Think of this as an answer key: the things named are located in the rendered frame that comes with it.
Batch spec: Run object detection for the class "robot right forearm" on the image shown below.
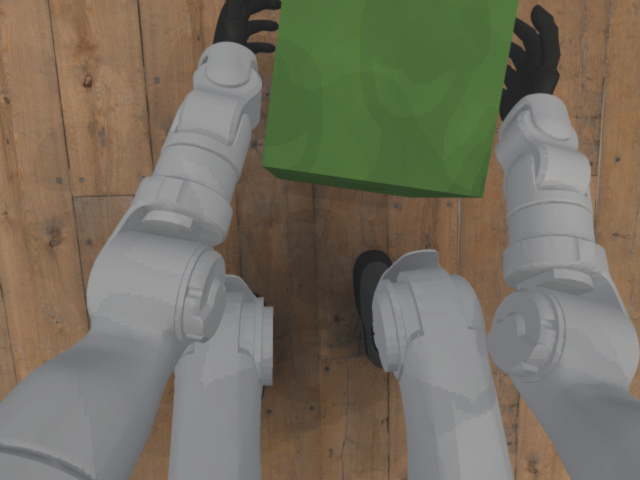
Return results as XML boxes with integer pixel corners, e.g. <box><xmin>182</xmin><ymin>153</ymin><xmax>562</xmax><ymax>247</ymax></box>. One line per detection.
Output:
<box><xmin>495</xmin><ymin>93</ymin><xmax>640</xmax><ymax>363</ymax></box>

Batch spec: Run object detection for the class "robot left thigh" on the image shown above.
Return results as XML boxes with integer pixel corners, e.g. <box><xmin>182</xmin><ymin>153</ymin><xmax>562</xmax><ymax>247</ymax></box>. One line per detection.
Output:
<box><xmin>168</xmin><ymin>292</ymin><xmax>273</xmax><ymax>480</ymax></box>

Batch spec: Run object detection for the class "robot right thigh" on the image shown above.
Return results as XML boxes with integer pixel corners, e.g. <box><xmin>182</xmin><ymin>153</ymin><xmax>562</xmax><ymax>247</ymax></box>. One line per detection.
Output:
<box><xmin>373</xmin><ymin>267</ymin><xmax>514</xmax><ymax>480</ymax></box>

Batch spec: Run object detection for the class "left robot upper arm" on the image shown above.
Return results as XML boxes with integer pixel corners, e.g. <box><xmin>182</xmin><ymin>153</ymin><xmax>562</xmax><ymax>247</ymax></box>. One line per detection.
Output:
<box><xmin>0</xmin><ymin>230</ymin><xmax>226</xmax><ymax>480</ymax></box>

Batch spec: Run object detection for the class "robot left forearm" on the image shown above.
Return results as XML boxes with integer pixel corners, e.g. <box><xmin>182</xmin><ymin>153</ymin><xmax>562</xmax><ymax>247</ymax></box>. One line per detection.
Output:
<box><xmin>87</xmin><ymin>42</ymin><xmax>262</xmax><ymax>316</ymax></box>

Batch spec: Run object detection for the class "right robot hand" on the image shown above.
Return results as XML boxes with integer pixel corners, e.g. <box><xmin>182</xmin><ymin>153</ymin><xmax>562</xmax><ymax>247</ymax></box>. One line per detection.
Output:
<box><xmin>499</xmin><ymin>5</ymin><xmax>561</xmax><ymax>122</ymax></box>

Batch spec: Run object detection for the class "right robot upper arm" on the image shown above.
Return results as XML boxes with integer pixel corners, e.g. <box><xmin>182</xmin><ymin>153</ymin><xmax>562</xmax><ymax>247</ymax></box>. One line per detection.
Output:
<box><xmin>486</xmin><ymin>286</ymin><xmax>640</xmax><ymax>480</ymax></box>

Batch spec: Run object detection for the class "carton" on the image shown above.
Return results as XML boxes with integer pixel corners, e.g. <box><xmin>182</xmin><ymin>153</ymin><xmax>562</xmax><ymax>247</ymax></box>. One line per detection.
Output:
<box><xmin>262</xmin><ymin>0</ymin><xmax>519</xmax><ymax>198</ymax></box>

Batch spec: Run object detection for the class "robot thigh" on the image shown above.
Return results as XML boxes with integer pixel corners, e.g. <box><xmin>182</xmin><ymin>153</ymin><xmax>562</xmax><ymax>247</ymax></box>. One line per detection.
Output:
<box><xmin>373</xmin><ymin>267</ymin><xmax>514</xmax><ymax>480</ymax></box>
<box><xmin>168</xmin><ymin>292</ymin><xmax>273</xmax><ymax>480</ymax></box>

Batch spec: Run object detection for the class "left robot hand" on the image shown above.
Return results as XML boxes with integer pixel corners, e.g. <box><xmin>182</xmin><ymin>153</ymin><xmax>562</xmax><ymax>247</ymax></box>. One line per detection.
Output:
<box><xmin>213</xmin><ymin>0</ymin><xmax>281</xmax><ymax>54</ymax></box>

